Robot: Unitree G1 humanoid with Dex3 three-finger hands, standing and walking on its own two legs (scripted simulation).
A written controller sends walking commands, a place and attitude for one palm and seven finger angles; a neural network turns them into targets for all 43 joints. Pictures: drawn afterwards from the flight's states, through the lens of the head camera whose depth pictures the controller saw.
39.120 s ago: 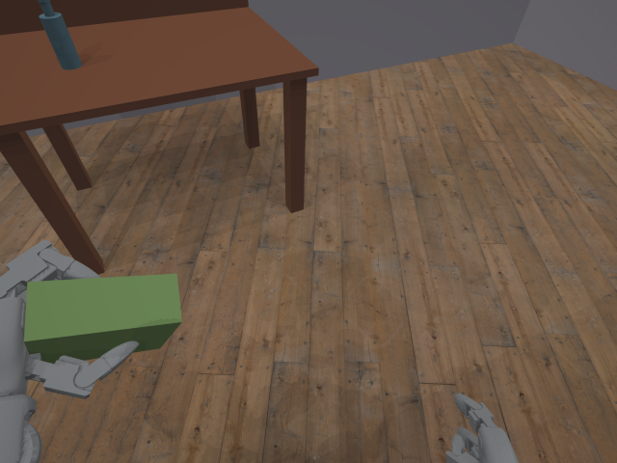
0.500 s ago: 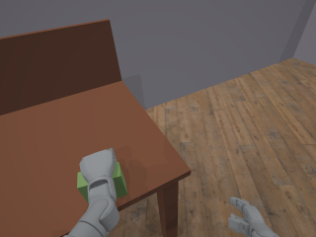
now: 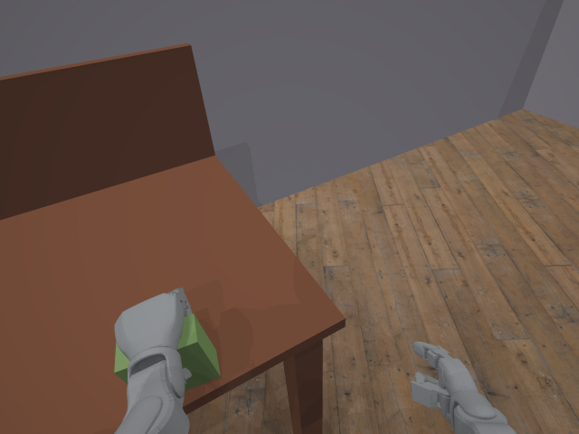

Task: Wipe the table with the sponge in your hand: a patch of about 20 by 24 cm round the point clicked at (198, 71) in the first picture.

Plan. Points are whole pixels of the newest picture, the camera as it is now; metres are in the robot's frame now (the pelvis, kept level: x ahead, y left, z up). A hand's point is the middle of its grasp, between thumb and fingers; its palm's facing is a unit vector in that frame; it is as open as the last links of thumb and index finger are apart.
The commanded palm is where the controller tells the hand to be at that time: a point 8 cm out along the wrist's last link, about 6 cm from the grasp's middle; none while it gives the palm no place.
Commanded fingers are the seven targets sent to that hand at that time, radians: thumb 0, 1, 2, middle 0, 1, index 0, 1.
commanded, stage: slide back across to the middle lane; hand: left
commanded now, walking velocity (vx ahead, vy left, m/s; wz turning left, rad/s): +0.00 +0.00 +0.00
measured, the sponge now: (175, 365) +0.23 +0.22 -0.03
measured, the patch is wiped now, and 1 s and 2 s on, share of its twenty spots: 0.95 0.95 0.95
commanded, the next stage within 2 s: wipe forward along the middle lane in 0.32 s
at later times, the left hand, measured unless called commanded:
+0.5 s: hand (141, 364) +0.21 +0.24 +0.02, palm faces -0.01 -0.14 -0.99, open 9.3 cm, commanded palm +0.17 +0.25 +0.06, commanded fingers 0.00 0.10 1.30 -1.20 -1.60 -1.20 -1.60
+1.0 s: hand (142, 336) +0.25 +0.26 +0.02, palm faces -0.07 -0.07 -1.00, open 9.5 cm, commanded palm +0.22 +0.28 +0.04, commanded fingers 0.00 0.10 1.30 -1.20 -1.60 -1.20 -1.60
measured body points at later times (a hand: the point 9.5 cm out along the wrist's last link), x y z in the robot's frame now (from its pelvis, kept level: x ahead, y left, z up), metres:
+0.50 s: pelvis -0.01 +0.00 +0.00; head -0.05 -0.05 +0.45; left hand +0.20 +0.25 +0.07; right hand +0.23 -0.22 -0.08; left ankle -0.01 +0.11 -0.73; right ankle -0.02 -0.06 -0.73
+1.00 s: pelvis -0.03 -0.02 -0.01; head -0.04 -0.07 +0.44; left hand +0.25 +0.26 +0.07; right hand +0.20 -0.23 -0.11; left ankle -0.01 +0.11 -0.73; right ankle -0.02 -0.06 -0.73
